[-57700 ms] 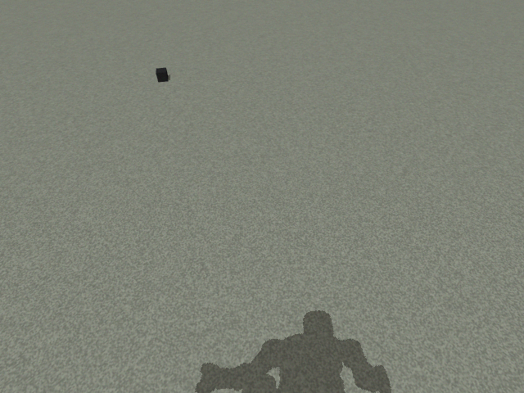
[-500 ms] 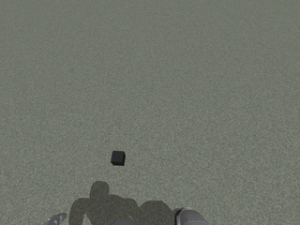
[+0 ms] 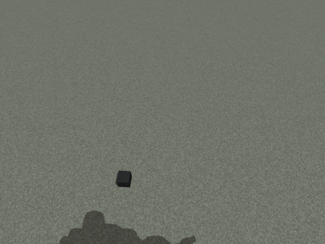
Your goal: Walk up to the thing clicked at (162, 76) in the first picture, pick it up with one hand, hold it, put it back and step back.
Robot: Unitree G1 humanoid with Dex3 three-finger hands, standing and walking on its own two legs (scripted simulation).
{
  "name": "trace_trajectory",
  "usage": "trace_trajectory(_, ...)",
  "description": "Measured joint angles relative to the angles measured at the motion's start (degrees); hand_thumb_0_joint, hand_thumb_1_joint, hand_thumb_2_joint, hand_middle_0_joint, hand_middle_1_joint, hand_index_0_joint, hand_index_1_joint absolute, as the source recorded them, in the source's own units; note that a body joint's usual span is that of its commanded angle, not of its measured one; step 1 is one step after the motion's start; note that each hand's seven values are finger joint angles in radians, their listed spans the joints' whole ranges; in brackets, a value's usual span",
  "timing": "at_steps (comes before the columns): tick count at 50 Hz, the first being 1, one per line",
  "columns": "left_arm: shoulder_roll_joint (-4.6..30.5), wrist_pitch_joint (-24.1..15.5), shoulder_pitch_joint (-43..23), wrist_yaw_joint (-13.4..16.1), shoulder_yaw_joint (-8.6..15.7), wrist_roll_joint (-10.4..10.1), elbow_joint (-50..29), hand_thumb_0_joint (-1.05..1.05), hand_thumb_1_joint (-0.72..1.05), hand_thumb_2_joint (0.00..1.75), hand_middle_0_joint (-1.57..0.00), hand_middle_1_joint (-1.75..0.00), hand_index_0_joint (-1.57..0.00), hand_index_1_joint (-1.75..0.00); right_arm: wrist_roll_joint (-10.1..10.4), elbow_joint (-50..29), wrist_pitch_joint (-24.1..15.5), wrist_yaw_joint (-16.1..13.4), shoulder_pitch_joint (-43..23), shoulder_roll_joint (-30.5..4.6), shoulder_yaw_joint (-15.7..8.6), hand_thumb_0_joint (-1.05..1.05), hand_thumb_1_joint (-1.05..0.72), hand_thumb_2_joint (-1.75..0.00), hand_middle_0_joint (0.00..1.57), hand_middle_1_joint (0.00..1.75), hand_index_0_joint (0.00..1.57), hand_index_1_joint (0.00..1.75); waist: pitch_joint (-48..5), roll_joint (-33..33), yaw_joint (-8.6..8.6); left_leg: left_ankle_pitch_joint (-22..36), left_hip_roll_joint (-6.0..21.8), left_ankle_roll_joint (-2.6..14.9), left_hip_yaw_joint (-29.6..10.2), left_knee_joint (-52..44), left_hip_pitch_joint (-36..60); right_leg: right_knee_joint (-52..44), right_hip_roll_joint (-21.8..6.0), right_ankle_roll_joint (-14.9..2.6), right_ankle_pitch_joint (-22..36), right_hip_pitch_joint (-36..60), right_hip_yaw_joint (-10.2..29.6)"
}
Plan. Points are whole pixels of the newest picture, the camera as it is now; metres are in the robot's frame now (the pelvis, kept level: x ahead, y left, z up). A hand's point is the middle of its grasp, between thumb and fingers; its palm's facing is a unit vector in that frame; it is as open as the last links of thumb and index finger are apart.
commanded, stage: walk up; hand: left
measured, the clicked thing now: (124, 179) +0.58 +0.25 -0.72
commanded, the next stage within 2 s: stand in 1.72 s
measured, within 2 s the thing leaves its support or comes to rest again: neither
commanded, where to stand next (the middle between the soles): +0.19 +0.00 m, yaw +1 degrees
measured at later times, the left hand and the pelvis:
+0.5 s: hand out of the picture +0.09 +0.30 -0.14, palm faces -0.07 -0.93 -0.35, open 7.4 cm; pelvis +0.04 +0.02 +0.02, yaw -2 degrees
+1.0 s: hand out of the picture +0.15 +0.23 -0.13, palm faces +0.01 -0.92 -0.39, open 7.4 cm; pelvis +0.08 -0.03 +0.01, yaw +1 degrees
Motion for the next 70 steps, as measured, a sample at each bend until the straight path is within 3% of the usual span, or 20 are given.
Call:
trace_trajectory(4,-0.82,-1.69,3.72,-1.10,-0.06,0.12,-1.82,0.01,0.90,0.90,-0.20,-0.30,-0.20,-0.30,0.25,0.03,0.08,-0.12,1.19,-0.02,0.15,0.00,-0.90,-0.89,0.20,0.30,0.21,0.30,-1.40,-1.61,1.46,-7.48,-3.38,1.49,-0.11,9.09,-3.40,-0.97,-1.62,-0.50,-0.51,1.60,0.93)
trace_trajectory(7,-1.18,-2.24,5.78,-1.05,-0.36,-0.13,-2.78,0.01,0.90,0.90,-0.21,-0.30,-0.20,-0.30,0.42,-0.79,-0.89,0.20,1.24,-0.42,-0.01,0.00,-0.90,-0.89,0.20,0.30,0.20,0.30,-1.00,-2.12,2.17,-6.70,-3.77,1.57,0.52,9.09,-6.05,-3.77,-2.72,-0.05,0.45,3.81,1.20)
trace_trajectory(10,-0.93,-1.91,7.12,-0.85,-0.83,-0.23,-3.06,0.01,0.90,0.90,-0.21,-0.30,-0.20,-0.30,0.75,-1.45,-1.48,0.29,0.47,-0.64,-0.15,0.00,-0.90,-0.89,0.20,0.30,0.20,0.30,-0.53,-2.31,2.91,-1.76,-3.16,1.03,1.14,3.76,-6.98,-4.52,-3.17,0.91,0.51,4.63,1.76)
trace_trajectory(14,-0.09,0.42,6.54,-0.23,-1.31,-1.41,-3.04,0.01,0.90,0.90,-0.21,-0.30,-0.20,-0.30,1.21,-1.51,-2.19,-0.64,-0.95,-0.22,-0.45,0.00,-0.90,-0.89,0.20,0.30,0.20,0.30,0.16,-2.63,2.50,12.98,-3.47,0.33,1.69,-7.03,-3.91,2.11,-3.71,2.44,-3.59,2.53,1.84)
trace_trajectory(17,0.73,1.59,4.50,-0.08,-0.89,-1.71,-3.76,0.01,0.90,0.90,-0.20,-0.30,-0.20,-0.30,0.74,-1.80,-2.59,-0.63,-1.83,2.06,-0.20,0.00,-0.90,-0.89,0.20,0.30,0.20,0.30,1.31,-5.15,2.69,10.74,-4.45,1.02,3.23,-5.08,-4.30,12.66,-3.49,0.10,-8.90,-1.96,5.12)
trace_trajectory(19,1.32,1.24,4.66,-0.76,-0.73,-1.17,-4.16,0.01,0.90,0.90,-0.20,-0.30,-0.20,-0.30,0.67,-2.32,-2.76,0.17,-1.12,3.29,0.07,0.00,-0.90,-0.89,0.20,0.30,0.21,0.30,0.73,-5.59,2.08,9.34,-3.90,1.79,3.35,-6.01,-3.28,20.25,-2.68,-0.91,-11.25,-5.14,4.58)
trace_trajectory(21,1.98,0.84,5.43,-1.37,-0.34,-0.99,-4.15,0.01,0.90,0.90,-0.20,-0.30,-0.20,-0.30,0.42,-2.70,-2.68,0.53,0.18,4.10,0.39,0.00,-0.90,-0.89,0.20,0.30,0.21,0.30,-0.61,-5.83,1.36,8.17,-3.30,1.92,3.34,-8.41,-1.66,22.89,-2.72,-1.19,-9.96,-7.34,3.70)
trace_trajectory(26,2.93,0.16,7.05,-2.19,0.72,-0.43,-4.59,0.01,0.90,0.90,-0.20,-0.30,-0.20,-0.30,0.18,-3.60,-3.07,0.84,4.08,2.47,0.29,0.00,-0.89,-0.89,0.21,0.30,0.21,0.31,-2.63,-4.10,-0.37,11.88,-1.81,2.29,2.32,-13.45,0.89,17.12,-4.94,0.01,-5.46,-9.33,1.83)
trace_trajectory(28,3.41,0.05,7.12,-2.16,1.03,-0.28,-4.67,0.01,0.90,0.90,-0.20,-0.30,-0.20,-0.30,0.16,-3.57,-2.64,0.70,4.93,1.46,0.01,0.00,-0.89,-0.89,0.21,0.30,0.21,0.31,-2.53,-3.77,-0.90,12.80,-1.68,1.32,2.11,-13.27,0.89,13.19,-5.87,0.63,-4.65,-9.23,2.17)
trace_trajectory(31,3.59,-0.13,7.00,-1.57,1.39,-0.45,-4.18,0.01,0.90,0.90,-0.20,-0.30,-0.20,-0.30,0.19,-3.08,-0.75,0.73,5.45,0.13,-0.18,0.00,-0.89,-0.89,0.20,0.30,0.21,0.31,-2.75,-3.15,-1.65,11.07,-1.55,0.10,1.57,-10.80,-0.36,6.53,-5.97,1.30,-2.61,-7.46,1.63)
trace_trajectory(34,2.90,-1.21,7.33,-0.31,1.53,-0.53,-3.39,0.01,0.90,0.90,-0.20,-0.30,-0.20,-0.30,0.40,-2.66,1.64,0.57,5.19,-1.00,-0.37,0.00,-0.90,-0.89,0.20,0.30,0.21,0.31,-3.20,-1.57,-1.48,6.83,-0.70,-0.27,0.88,-4.36,-3.19,0.18,-4.27,1.65,3.98,-4.17,0.70)
trace_trajectory(37,0.05,-1.38,6.82,0.52,0.56,0.40,-2.71,0.01,0.90,0.90,-0.20,-0.30,-0.20,-0.30,0.92,-1.23,3.09,-0.16,4.60,-1.26,-0.40,0.00,-0.90,-0.89,0.20,0.30,0.20,0.30,-3.51,1.31,-0.52,-1.01,-2.70,0.14,-3.62,3.00,-5.61,1.59,-3.16,1.35,3.01,-4.19,-0.15)
trace_trajectory(40,-2.42,-1.58,6.01,0.45,-0.71,0.35,-2.67,0.01,0.90,0.90,-0.20,-0.30,-0.20,-0.30,1.53,0.14,2.77,-0.01,4.17,-0.81,0.16,0.00,-0.90,-0.90,0.20,0.30,0.20,0.30,-3.69,2.20,0.76,-1.39,-4.96,0.09,-4.38,6.53,-6.36,-0.66,-3.56,0.71,3.38,-2.96,0.14)
trace_trajectory(44,-3.98,-2.51,4.73,0.34,-1.38,0.02,-3.19,0.01,0.90,0.90,-0.21,-0.30,-0.20,-0.30,1.37,1.35,2.33,0.35,4.14,0.38,0.89,0.00,-0.90,-0.89,0.20,0.30,0.20,0.30,-3.87,2.44,1.08,-1.12,-4.86,-0.25,-3.91,5.88,-5.47,-3.64,-3.98,0.88,4.17,-1.34,-0.84)
trace_trajectory(48,-3.49,-3.03,2.99,0.49,-1.46,-0.31,-3.79,0.01,0.90,0.90,-0.21,-0.30,-0.20,-0.30,0.78,2.27,1.96,0.75,3.64,1.57,1.44,0.00,-0.90,-0.89,0.20,0.30,0.20,0.30,-3.45,1.02,1.06,-1.17,-3.48,-0.16,-1.79,-0.97,-2.27,-3.57,-4.64,1.11,3.25,-1.02,-1.88)
trace_trajectory(50,-2.88,-2.86,2.05,0.56,-1.57,-0.73,-3.98,0.01,0.89,0.90,-0.21,-0.30,-0.20,-0.30,0.66,2.57,1.43,0.73,3.04,1.79,1.47,0.00,-0.90,-0.89,0.20,0.30,0.20,0.30,-3.08,0.11,0.90,2.41,-3.34,0.10,-0.67,-7.01,0.32,-2.05,-5.09,1.50,2.10,-1.61,-2.20)
trace_trajectory(52,-1.99,-2.39,0.93,0.79,-1.65,-1.34,-3.70,0.01,0.90,0.90,-0.21,-0.30,-0.20,-0.30,0.38,3.00,0.70,0.33,1.83,2.45,1.29,0.00,-0.90,-0.89,0.20,0.30,0.20,0.30,-2.17,-2.21,0.75,7.23,-4.61,-0.92,0.21,-9.94,1.81,0.20,-6.55,2.06,0.73,-2.28,-1.45)
trace_trajectory(55,-1.51,-1.82,-0.08,1.27,-2.10,-2.06,-2.88,0.01,0.90,0.90,-0.21,-0.30,-0.20,-0.30,0.70,2.77,0.11,0.29,0.61,2.66,1.50,0.00,-0.90,-0.89,0.20,0.30,0.20,0.30,-2.36,-3.25,0.52,5.89,-4.53,-1.14,0.50,-9.43,1.88,-0.79,-6.10,1.30,0.49,-1.68,-0.37)
trace_trajectory(58,-1.38,-2.41,-0.78,1.50,-2.58,-1.80,-1.67,0.01,0.90,0.90,-0.20,-0.30,-0.20,-0.30,1.37,2.96,0.59,0.32,-1.19,2.45,1.69,0.00,-0.90,-0.89,0.20,0.30,0.21,0.30,-2.68,-2.62,0.40,4.67,-3.16,-1.21,0.12,-8.37,2.09,-3.81,-4.73,2.78,1.96,0.34,-0.72)
trace_trajectory(70,-0.26,-2.35,-2.55,1.66,-3.48,-1.55,1.67,0.01,0.90,0.90,-0.20,-0.30,-0.20,-0.30,1.81,3.74,1.21,0.30,-6.74,2.42,1.94,0.00,-0.90,-0.89,0.20,0.30,0.20,0.30,-3.99,-2.15,1.00,3.71,-3.63,-0.27,1.02,-8.15,4.06,-4.37,-5.21,3.57,1.74,2.39,0.13)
